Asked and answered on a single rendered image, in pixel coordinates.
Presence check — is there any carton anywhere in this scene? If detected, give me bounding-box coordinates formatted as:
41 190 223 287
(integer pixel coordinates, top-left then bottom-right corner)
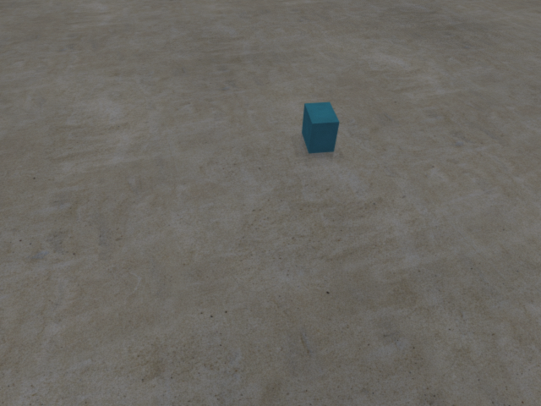
302 102 339 153

